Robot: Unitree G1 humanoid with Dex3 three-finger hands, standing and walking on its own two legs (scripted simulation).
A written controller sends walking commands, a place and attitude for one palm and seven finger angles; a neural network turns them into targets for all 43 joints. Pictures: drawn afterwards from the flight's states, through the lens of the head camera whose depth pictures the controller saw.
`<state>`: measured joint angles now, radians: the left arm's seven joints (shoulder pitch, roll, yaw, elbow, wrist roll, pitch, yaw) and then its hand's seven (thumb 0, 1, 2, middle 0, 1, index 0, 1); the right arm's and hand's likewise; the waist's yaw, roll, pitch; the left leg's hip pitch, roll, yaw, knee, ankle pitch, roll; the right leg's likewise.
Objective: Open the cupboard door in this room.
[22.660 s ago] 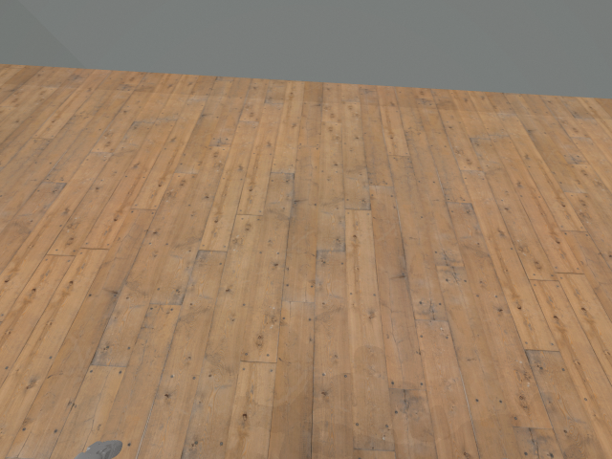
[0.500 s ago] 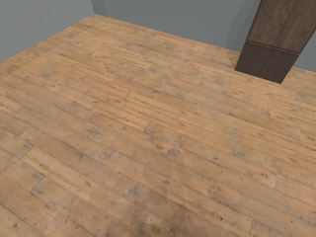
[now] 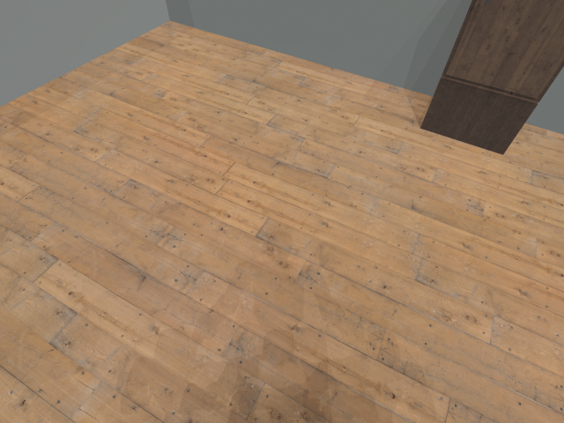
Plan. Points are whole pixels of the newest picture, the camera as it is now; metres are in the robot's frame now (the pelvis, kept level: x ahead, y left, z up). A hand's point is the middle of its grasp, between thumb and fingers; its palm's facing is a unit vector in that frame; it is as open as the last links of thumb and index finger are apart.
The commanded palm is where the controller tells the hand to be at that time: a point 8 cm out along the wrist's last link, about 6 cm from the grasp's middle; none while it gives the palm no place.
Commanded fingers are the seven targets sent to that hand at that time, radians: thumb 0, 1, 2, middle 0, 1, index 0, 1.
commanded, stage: stand and wait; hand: left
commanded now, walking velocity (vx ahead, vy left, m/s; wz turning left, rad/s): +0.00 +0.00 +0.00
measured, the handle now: out of the picture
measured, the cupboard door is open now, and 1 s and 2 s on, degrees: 0 0 0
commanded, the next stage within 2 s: turn or walk to find it in 0.16 s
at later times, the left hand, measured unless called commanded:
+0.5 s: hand out of the picture +0.08 +0.23 -0.16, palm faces +0.00 -0.95 -0.30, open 7.4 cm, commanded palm none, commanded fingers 0.00 0.90 0.90 -0.20 -0.30 -0.20 -0.30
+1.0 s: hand out of the picture +0.04 +0.23 -0.17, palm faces +0.03 -0.96 -0.29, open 7.4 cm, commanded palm none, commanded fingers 0.00 0.90 0.90 -0.20 -0.30 -0.20 -0.30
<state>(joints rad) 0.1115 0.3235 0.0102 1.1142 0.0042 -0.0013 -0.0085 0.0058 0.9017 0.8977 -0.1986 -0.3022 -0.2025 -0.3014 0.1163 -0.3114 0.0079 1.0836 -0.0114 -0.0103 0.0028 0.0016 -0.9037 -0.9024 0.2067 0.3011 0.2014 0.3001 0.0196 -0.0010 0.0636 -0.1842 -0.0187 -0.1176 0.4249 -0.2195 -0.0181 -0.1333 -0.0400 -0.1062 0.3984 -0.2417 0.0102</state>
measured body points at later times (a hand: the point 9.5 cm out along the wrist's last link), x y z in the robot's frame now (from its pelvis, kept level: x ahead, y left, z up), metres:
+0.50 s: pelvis +0.01 -0.01 +0.00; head +0.03 -0.01 +0.45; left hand +0.08 +0.28 -0.14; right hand +0.08 -0.28 -0.14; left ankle +0.01 +0.13 -0.74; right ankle -0.02 -0.12 -0.74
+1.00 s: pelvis -0.01 -0.01 +0.00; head +0.01 +0.00 +0.45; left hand +0.04 +0.28 -0.15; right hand +0.06 -0.28 -0.14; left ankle +0.01 +0.13 -0.74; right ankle -0.02 -0.12 -0.74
